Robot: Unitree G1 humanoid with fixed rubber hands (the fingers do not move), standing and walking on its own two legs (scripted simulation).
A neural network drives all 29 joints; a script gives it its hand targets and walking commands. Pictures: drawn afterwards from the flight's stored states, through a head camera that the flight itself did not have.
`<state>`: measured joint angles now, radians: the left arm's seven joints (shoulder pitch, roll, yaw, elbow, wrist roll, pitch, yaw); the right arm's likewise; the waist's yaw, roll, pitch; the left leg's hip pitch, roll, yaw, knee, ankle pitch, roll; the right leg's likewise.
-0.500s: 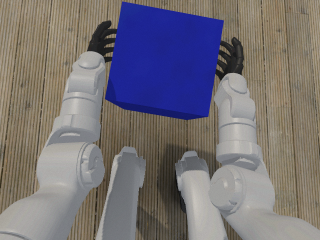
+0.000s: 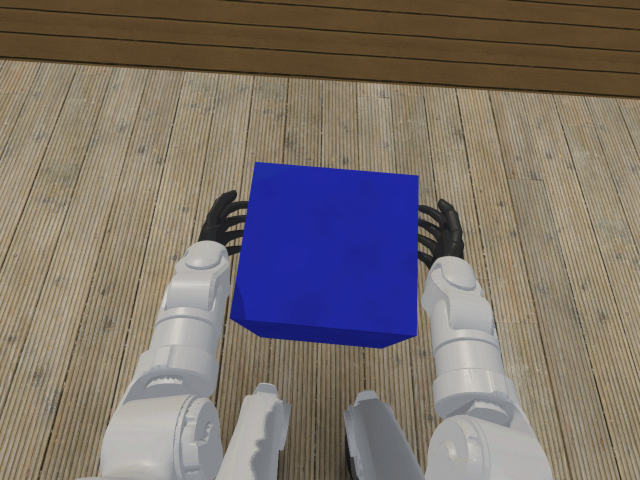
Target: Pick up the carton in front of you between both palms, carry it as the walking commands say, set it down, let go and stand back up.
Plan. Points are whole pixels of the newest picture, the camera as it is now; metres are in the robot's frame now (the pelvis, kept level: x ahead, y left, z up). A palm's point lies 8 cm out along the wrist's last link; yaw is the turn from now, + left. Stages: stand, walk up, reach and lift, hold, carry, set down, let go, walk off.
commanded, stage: reach and lift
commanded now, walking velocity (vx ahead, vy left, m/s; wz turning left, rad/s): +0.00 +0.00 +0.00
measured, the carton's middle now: (327, 268) +0.41 +0.00 -0.12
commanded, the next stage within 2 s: hold in 1.68 s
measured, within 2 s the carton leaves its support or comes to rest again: neither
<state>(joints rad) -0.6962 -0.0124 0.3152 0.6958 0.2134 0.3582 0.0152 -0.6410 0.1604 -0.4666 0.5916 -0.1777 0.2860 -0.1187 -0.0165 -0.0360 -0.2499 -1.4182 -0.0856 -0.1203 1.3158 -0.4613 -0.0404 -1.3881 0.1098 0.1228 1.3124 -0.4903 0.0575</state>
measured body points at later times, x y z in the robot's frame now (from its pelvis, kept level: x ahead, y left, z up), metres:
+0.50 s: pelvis +0.05 -0.01 +0.12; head +0.08 +0.00 +0.57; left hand +0.37 +0.15 +0.10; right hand +0.38 -0.15 +0.11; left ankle +0.07 +0.13 -0.60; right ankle +0.06 -0.14 -0.60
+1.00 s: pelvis +0.04 -0.01 +0.14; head +0.01 +0.00 +0.59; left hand +0.34 +0.15 +0.16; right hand +0.36 -0.16 +0.17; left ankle +0.07 +0.13 -0.60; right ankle +0.06 -0.14 -0.60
